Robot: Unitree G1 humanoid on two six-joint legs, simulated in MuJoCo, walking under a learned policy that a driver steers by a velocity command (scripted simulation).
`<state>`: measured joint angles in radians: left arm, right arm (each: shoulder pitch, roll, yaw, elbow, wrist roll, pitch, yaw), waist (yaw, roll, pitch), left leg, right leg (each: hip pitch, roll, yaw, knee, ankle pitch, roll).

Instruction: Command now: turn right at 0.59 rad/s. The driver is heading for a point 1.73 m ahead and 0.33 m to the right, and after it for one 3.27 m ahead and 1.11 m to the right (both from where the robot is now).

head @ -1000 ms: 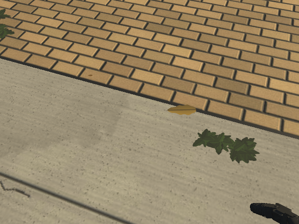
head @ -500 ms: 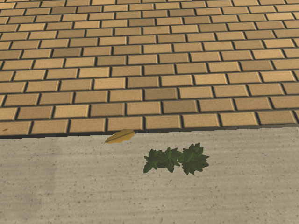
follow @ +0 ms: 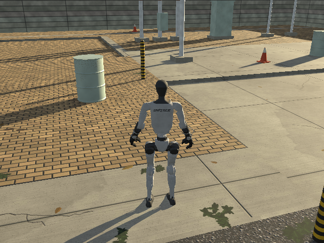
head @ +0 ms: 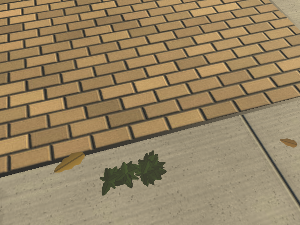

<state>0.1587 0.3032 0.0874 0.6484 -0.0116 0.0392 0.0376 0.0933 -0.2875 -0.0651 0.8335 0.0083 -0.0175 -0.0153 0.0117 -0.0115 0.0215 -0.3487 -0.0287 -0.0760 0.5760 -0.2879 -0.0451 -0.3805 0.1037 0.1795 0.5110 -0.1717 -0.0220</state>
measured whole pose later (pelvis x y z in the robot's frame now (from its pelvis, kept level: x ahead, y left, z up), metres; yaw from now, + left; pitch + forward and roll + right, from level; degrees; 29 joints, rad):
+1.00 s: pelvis +0.01 -0.02 +0.00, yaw -25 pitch +0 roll +0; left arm 0.18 0.24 0.02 0.69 0.02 0.02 0.01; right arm 0.18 -0.25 -0.04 0.77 -0.02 -0.01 0.00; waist 0.00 -0.03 0.02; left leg -0.24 0.02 0.00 0.53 -0.29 -0.01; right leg -0.25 0.06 0.08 0.52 -0.26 -0.01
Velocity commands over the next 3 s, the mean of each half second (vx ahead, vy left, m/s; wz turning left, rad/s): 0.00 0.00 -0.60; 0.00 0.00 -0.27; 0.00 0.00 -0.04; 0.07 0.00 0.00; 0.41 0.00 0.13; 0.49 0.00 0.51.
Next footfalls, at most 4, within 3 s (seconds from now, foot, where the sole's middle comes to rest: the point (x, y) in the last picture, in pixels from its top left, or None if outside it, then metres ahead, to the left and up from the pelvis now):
0.02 left None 0.05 0.13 -0.77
0.46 right None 0.01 -0.14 -0.77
0.88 left None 0.10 0.08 -0.77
2.14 right None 0.07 -0.20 -0.77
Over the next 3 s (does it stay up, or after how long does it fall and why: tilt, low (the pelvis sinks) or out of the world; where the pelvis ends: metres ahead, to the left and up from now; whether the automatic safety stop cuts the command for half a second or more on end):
stays up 0.48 -0.19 0.01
